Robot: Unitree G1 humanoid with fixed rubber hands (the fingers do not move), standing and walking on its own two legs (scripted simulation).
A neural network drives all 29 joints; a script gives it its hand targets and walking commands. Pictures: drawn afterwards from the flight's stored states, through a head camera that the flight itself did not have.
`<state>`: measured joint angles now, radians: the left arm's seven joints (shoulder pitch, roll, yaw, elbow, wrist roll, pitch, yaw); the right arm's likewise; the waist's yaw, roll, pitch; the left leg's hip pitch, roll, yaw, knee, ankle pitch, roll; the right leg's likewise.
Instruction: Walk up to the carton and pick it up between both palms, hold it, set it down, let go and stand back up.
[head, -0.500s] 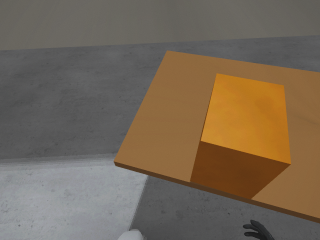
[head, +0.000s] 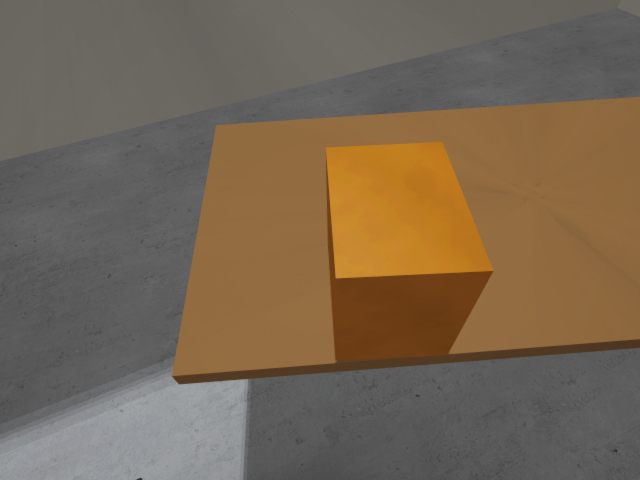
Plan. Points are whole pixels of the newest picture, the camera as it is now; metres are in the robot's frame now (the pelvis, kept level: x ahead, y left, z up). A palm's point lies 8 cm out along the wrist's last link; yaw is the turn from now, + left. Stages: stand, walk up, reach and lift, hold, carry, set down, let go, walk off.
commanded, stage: walk up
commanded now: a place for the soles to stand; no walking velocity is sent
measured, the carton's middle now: (387, 253) +0.42 -0.11 +0.00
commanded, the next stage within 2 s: none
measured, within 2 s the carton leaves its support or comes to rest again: neither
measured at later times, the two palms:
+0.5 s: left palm out of the picture +0.12 +0.25 -0.09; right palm out of the picture +0.06 -0.26 -0.08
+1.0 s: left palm (165, 458) +0.18 +0.21 -0.08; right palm out of the picture -0.01 -0.32 -0.09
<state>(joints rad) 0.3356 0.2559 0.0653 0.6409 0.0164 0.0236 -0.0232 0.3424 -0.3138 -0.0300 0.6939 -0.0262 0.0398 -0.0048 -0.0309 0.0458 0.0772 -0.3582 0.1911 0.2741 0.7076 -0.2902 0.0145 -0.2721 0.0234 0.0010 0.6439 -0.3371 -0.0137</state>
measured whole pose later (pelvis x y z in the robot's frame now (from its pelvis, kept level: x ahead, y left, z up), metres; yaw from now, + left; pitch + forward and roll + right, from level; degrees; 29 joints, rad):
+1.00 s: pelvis -0.01 -0.03 +0.01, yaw -10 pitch -3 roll -1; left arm 0.16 0.32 0.05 0.62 0.05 0.10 -0.05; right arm 0.34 -0.30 -0.04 0.69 -0.05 0.01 -0.07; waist -0.03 0.00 0.15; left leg -0.27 0.19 0.14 0.57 -0.23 -0.02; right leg -0.48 0.00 0.04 1.06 -0.46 0.03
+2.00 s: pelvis -0.04 -0.07 +0.01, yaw +2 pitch -1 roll -1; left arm 0.30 0.27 0.00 0.70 0.00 0.02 -0.01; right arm 0.31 -0.26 -0.03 0.66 0.00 0.02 0.01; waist 0.00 0.02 0.02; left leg -0.27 0.01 -0.09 0.59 -0.29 -0.04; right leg -0.27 -0.04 -0.05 0.57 -0.28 0.02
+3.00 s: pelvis -0.07 -0.18 +0.01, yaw +4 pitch -2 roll +1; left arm 0.35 0.28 0.02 0.69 0.01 0.02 0.01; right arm 0.28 -0.27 -0.05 0.69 -0.04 0.04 0.01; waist 0.02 -0.01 0.08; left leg -0.25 -0.01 0.02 0.58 -0.28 0.00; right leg -0.34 -0.06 0.00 0.64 -0.27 0.02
